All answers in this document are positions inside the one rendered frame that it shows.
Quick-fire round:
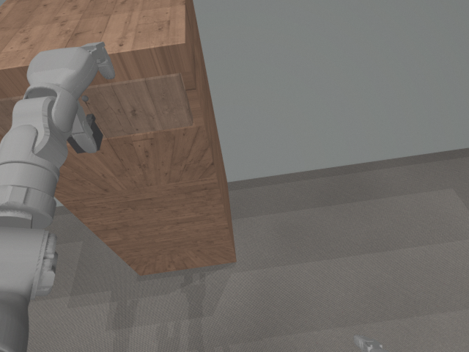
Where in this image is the handle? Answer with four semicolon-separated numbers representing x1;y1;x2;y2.
67;114;103;153

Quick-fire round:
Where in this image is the right robot hand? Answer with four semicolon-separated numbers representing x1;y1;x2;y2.
353;334;389;352

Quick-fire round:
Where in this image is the drawer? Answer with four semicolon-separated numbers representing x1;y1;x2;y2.
0;73;193;144

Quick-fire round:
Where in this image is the robot left forearm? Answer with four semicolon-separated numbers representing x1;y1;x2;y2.
0;83;78;229

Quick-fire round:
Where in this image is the cabinet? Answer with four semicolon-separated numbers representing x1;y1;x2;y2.
0;0;237;276

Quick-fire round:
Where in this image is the left robot hand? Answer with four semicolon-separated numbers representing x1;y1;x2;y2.
26;42;115;153

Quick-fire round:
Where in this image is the left robot upper arm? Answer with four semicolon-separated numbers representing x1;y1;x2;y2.
0;227;58;352

